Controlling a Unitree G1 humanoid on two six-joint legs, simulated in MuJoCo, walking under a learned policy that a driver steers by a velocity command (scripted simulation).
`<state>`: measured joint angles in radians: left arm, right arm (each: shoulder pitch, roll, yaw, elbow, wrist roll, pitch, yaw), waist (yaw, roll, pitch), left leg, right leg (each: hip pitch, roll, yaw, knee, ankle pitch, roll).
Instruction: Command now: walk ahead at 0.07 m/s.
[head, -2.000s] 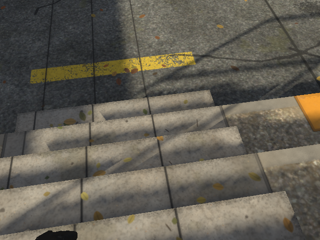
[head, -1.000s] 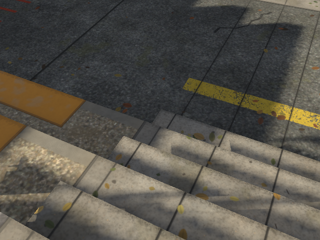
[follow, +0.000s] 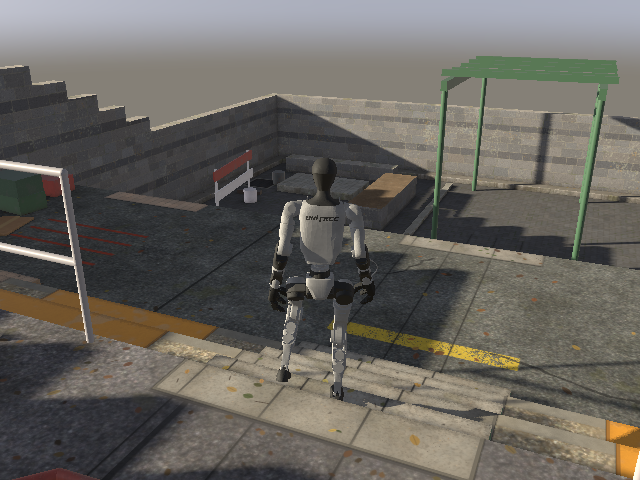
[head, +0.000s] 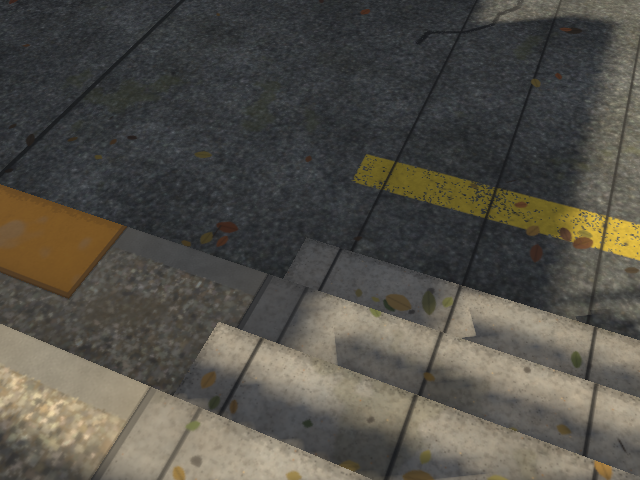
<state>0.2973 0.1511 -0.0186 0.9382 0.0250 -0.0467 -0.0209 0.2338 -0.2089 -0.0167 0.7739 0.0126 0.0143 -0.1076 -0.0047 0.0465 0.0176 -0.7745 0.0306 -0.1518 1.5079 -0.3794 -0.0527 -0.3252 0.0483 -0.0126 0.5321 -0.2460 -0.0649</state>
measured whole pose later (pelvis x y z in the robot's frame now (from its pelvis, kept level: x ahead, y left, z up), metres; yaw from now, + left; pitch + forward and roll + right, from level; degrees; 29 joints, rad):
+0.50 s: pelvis +0.06 +0.05 +0.00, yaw -3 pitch +0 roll +0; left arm 0.38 0.19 0.04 0.96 -0.01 0.08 0.06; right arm 0.24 -0.17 -0.05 0.95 0.01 0.02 -0.05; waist 0.02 -0.03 0.03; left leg -0.29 0.01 0.00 0.51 -0.22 -0.01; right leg -0.18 -0.02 0.06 0.53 -0.36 0.01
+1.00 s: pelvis +0.18 -0.03 -0.03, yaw -20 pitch +3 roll +2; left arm 0.55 0.14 0.03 0.88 -0.02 -0.03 0.08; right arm -0.03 -0.23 -0.05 0.74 -0.04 -0.08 0.03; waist 0.07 0.07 -0.04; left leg -0.69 0.00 -0.13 0.64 0.44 0.03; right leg -0.20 0.13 0.12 0.74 -0.57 -0.10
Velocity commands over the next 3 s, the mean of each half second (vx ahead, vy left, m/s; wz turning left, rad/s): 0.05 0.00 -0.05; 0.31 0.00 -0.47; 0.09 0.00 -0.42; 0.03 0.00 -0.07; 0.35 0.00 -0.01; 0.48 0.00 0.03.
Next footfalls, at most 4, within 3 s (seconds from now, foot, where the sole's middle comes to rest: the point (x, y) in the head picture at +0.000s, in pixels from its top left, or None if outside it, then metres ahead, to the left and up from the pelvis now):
0.16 left None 0.14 0.18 -0.77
0.72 right None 0.09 -0.07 -0.77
1.14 left None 0.40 -0.02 -0.91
1.58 right None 0.27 -0.25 -0.91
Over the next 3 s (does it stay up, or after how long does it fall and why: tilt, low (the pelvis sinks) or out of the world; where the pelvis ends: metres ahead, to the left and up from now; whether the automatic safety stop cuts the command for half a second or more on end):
stays up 0.72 -0.30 -0.34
